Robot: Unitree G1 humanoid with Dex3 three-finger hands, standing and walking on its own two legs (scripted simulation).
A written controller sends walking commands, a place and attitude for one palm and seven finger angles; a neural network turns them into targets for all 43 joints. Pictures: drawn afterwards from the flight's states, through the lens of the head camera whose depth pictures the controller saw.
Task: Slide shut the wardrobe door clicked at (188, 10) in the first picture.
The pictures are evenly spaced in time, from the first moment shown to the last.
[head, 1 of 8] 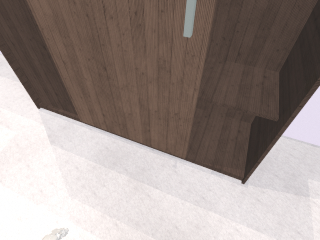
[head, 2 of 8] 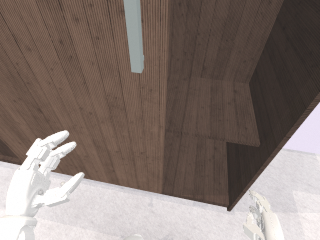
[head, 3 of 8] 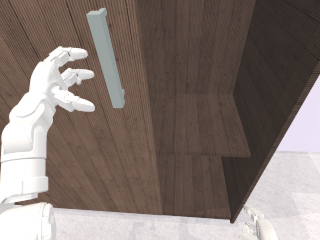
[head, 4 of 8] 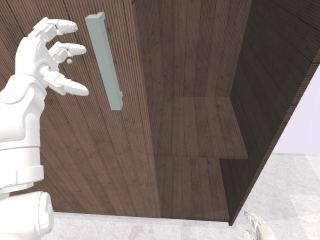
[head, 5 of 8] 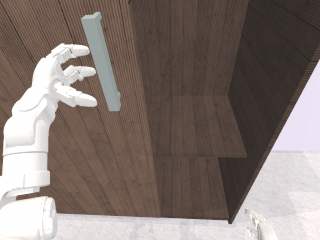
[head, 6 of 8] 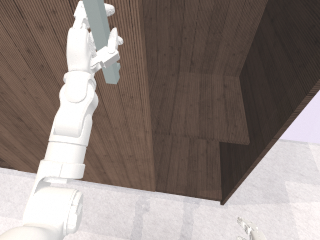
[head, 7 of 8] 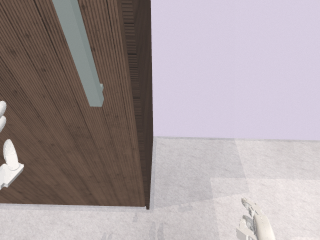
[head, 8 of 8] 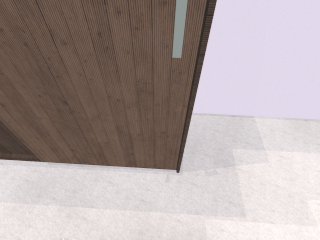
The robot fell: no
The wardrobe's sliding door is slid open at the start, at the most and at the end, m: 0.40 0.40 0.00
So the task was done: yes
